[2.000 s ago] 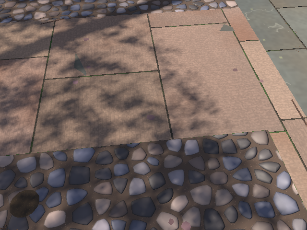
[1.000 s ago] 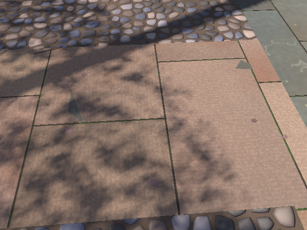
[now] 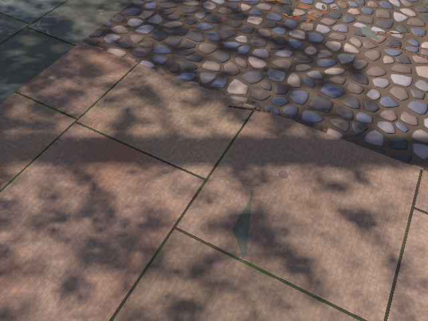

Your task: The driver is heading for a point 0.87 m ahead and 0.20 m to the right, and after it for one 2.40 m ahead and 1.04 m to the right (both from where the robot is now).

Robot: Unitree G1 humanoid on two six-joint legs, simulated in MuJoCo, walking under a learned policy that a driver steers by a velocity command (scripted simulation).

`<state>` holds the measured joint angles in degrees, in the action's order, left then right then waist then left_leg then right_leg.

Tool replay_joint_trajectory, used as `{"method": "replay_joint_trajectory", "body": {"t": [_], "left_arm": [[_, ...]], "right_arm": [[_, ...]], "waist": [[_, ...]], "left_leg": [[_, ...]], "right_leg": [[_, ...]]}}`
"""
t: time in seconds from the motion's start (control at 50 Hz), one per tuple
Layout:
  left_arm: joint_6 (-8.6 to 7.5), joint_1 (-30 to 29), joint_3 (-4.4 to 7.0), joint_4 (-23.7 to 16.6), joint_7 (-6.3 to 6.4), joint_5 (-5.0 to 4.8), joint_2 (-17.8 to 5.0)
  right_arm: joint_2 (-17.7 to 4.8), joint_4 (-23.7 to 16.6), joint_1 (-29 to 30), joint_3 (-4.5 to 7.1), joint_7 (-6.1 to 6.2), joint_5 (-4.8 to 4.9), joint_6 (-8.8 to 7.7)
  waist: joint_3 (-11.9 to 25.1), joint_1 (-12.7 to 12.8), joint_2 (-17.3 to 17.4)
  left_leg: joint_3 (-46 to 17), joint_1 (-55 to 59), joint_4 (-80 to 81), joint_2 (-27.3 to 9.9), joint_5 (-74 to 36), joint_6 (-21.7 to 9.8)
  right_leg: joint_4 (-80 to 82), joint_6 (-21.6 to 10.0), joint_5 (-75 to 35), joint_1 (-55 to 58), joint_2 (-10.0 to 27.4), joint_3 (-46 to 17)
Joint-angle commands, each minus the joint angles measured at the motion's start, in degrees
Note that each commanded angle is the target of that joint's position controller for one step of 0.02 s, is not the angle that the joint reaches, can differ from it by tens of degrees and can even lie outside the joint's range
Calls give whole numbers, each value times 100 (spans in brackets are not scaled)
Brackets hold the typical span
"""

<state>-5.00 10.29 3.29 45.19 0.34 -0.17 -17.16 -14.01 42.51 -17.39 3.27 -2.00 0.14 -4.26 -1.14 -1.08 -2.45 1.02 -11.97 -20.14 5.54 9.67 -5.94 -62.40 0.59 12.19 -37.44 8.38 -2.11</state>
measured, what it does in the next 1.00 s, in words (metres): walks ahead: right foot, then left foot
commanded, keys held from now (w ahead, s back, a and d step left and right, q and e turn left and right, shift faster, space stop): w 0.82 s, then w+e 0.18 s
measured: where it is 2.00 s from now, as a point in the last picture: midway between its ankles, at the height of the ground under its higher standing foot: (244, 172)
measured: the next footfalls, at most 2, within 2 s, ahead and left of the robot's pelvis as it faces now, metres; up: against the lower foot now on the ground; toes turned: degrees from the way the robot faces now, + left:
right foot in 0.34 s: +0.37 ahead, -0.15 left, +0.00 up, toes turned -1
left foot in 0.88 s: +0.65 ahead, +0.10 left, +0.00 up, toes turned +2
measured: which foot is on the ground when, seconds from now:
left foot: down 0.00-0.36, up 0.38-0.86, down 0.88-1.00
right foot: up 0.00-0.32, down 0.34-0.90, up 0.92-1.00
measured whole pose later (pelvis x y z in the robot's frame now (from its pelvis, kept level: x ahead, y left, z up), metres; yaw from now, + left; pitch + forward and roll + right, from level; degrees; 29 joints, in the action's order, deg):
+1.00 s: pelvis +0.55 +0.00 -0.01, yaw -2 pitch +2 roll +0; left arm -3.9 19.3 2.9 50.6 -0.2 -1.9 -16.8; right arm -14.2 43.4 -8.4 2.8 -1.2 -0.1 -5.6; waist -1.2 1.1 -2.1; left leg 4.2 -21.5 -29.1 -0.3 9.8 -2.3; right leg -65.1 -1.9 23.3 -21.8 1.2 -2.9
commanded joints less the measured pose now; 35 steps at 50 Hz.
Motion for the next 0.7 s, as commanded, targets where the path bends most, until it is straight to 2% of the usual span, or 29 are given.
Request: {"method": "replay_joint_trajectory", "body": {"t": [0.02, 0.12, 0.18, 0.22, 0.28, 0.3, 0.32, 0.34, 0.36, 0.38, 0.4, 0.42, 0.44, 0.46, 0.5, 0.54, 0.6, 0.66, 0.7], "left_arm": [[28, 32, 97, -307, 27, 51, -328], [-62, -812, 16, -527, -100, -13, -133], [-110, -1268, -13, -710, -202, -43, -128], [-151, -1484, -27, -843, -286, -55, -136], [-190, -1268, 1, -874, -365, -56, -253], [-193, -950, 54, -807, -351, -45, -370], [-192, -238, 157, -611, -312, -31, -551], [-184, 752, 258, -387, -254, 16, -844], [-162, 1497, 396, -287, -212, 127, -1384], [-134, 1712, 297, -167, -226, 29, -1023], [-107, 1323, 195, -216, -205, -40, -724], [-69, 849, 144, -307, -185, -42, -592], [-59, 503, 99, -332, -203, 0, -477], [-91, 302, 51, -366, -221, 53, -341], [-152, 203, 58, -321, -251, 53, -350], [-195, 275, 92, -220, -232, 37, -473], [-148, 518, 128, -79, -147, 16, -594], [-89, 749, 139, 33, -94, -31, -670], [-56, 968, 153, 145, -82, -67, -737]], "right_arm": [[-804, -272, 99, 195, 104, 9, -139], [-904, -5, -322, 183, 195, 43, -79], [-951, 194, -606, 187, 208, 62, -38], [-983, 307, -740, 197, 229, 68, 14], [-1082, 377, -657, 226, 269, 85, 77], [-1157, 367, -568, 241, 276, 75, 93], [-1164, 352, -436, 227, 276, 64, 118], [-1021, 277, -385, 152, 280, 17, 111], [-428, 188, -1081, -22, 236, -2, 11], [-441, 295, -1122, -61, 193, 38, -107], [-953, 161, -575, 73, 156, 182, -170], [-986, 16, -96, 68, 150, 214, -195], [-909, -31, 147, 71, 166, 128, -183], [-867, 1, 80, 111, 190, 64, -122], [-631, 128, -246, 83, 215, 59, 15], [-567, 89, -129, 78, 251, 26, 75], [-512, -75, 492, 62, 257, -11, 46], [-380, -190, 1078, 14, 199, 8, -22], [-352, -284, 1445, -8, 148, 40, -52]], "waist": [[158, 137, 464], [-97, -229, 565], [-283, -410, 567], [-341, -444, 578], [-176, -217, 731], [60, -25, 822], [505, 379, 786], [1236, 796, 631], [2237, 692, -623], [2693, 752, -1238], [1758, 769, -768], [1044, 621, -296], [534, 428, 44], [351, 209, -23], [305, 3, -210], [181, -45, -178], [45, 113, -76], [-48, 335, -78], [-125, 490, -78]], "left_leg": [[-1076, 260, 1037, -1526, -1989, -905], [-830, 636, 1120, -1460, -1334, -633], [-925, 1124, 963, -1660, -1247, -653], [-1001, 1503, 742, -1833, -1471, -640], [-1013, 1764, 319, -1943, -2431, -473], [-949, 1753, -45, -1868, -3401, -404], [-749, 1598, -853, -1629, -4282, -286], [-559, 748, -2139, -1362, -3731, -104], [-236, -1585, -4548, -493, -1241, 348], [-888, -2581, -5505, -90, 2236, 389], [-1004, -3146, -5907, -489, 2031, 335], [-740, -3163, -5672, -816, 1499, 302], [-599, -2979, -5235, -1025, 1123, 319], [-619, -2626, -4886, -1215, 852, 330], [-543, -2176, -4603, -1289, 624, 424], [-489, -2324, -4227, -1347, 309, 543], [-448, -2719, -3248, -1393, -606, 651], [-307, -2562, -2136, -1245, -1382, 639], [-214, -2473, -1658, -1136, -1551, 635]], "right_leg": [[652, 123, -863, -343, 80, -64], [2329, 31, -2084, -316, -179, 78], [2842, -64, -1954, -479, -302, 121], [3061, -173, -1608, -600, -380, 140], [3323, -414, -987, -22, -576, 256], [3346, -520, -801, 572, -768, 412], [3491, -687, -939, 1617, -971, 589], [3270, -988, -1303, 3299, -502, 147], [3310, -1880, -777, 5768, 1049, -2292], [4219, -2137, -173, 6285, 1509, -4040], [4376, -1805, 379, 5611, 1302, -3373], [4518, -1599, 226, 4639, 1088, -2548], [4748, -1509, -170, 3737, 839, -2020], [4945, -1419, -489, 3184, 624, -1648], [5264, -1479, -855, 2638, 435, -1223], [5441, -1540, -1243, 2486, 392, -877], [5543, -1457, -1507, 2719, 311, -540], [5541, -1272, -1464, 2875, 170, -226], [5500, -1246, -1311, 3068, 223, -191]]}}
Keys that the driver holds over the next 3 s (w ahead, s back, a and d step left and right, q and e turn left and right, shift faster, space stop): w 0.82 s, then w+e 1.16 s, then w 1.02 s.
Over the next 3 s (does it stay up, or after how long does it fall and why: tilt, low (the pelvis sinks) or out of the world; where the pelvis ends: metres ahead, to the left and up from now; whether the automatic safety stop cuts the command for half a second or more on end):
stays up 1.49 -0.49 -0.02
